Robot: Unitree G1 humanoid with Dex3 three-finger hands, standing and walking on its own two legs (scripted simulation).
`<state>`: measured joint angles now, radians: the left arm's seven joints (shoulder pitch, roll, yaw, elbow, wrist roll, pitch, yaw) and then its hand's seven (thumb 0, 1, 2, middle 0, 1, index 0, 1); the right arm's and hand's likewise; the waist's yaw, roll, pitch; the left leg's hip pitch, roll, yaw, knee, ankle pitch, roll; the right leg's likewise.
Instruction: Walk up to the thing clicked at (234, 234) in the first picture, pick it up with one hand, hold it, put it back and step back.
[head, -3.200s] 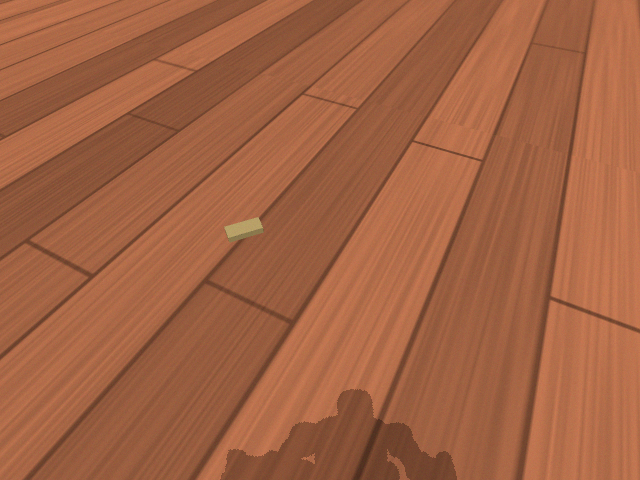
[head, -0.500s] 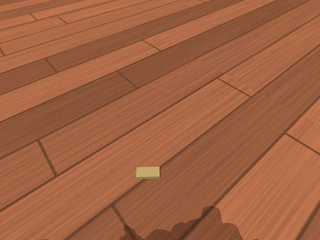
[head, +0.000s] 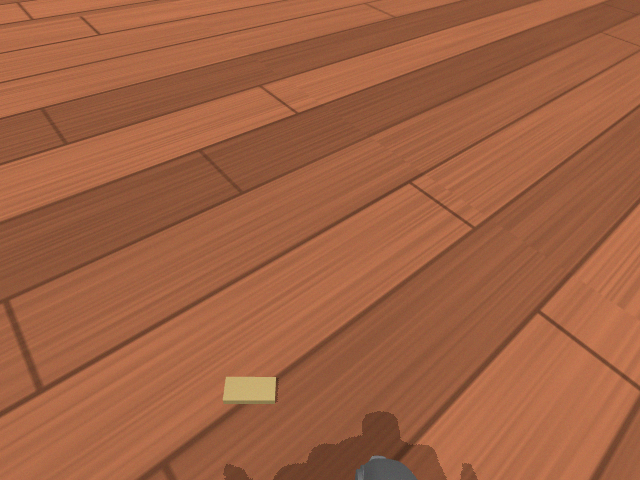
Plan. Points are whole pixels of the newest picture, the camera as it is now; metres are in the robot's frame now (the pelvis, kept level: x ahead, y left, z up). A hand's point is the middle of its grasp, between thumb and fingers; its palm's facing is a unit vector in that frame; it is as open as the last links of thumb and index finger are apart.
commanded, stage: walk up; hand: left
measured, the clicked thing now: (250, 390) +0.51 +0.16 -0.75
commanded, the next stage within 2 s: stand in 1.76 s
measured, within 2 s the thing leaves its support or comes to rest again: neither
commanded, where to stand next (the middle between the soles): +0.16 -0.02 m, yaw +2 degrees
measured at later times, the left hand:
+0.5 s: hand out of the picture +0.14 +0.23 -0.15, palm faces +0.00 -0.90 -0.44, open 7.4 cm
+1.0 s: hand (149, 460) +0.18 +0.23 -0.14, palm faces +0.01 -0.92 -0.40, open 7.4 cm
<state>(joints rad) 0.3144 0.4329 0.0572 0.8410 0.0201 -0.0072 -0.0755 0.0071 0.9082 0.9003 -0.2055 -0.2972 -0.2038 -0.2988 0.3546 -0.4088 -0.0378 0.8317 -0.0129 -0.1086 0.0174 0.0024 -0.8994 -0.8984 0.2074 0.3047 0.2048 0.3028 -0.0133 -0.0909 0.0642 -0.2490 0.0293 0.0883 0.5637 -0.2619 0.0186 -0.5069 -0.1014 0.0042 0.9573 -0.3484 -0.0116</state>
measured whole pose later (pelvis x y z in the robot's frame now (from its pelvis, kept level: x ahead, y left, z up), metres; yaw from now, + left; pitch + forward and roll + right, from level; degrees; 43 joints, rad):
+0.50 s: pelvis +0.09 -0.06 -0.02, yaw +3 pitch -1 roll +1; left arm 0.24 0.43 0.01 0.90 0.01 -0.04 0.01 0.00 0.90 0.90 -0.21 -0.30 -0.21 -0.30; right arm 0.20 -0.41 -0.05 0.91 -0.02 0.00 0.02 0.00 -0.90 -0.90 0.20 0.30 0.20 0.30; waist 0.02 0.01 0.10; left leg -0.39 0.02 0.04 0.72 -0.31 0.02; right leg -0.41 -0.09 -0.05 0.77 -0.34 0.01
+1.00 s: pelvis +0.12 -0.04 +0.00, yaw +3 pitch -2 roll +0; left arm 0.12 0.40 -0.02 1.08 0.01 -0.04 0.02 0.00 0.91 0.90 -0.21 -0.30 -0.20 -0.30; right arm 0.05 -0.36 -0.02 1.06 0.00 0.02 0.03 0.00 -0.90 -0.90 0.20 0.30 0.20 0.30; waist 0.01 0.01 0.06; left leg -0.26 0.02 0.04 0.56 -0.27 0.01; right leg -0.25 -0.06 -0.03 0.54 -0.26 0.04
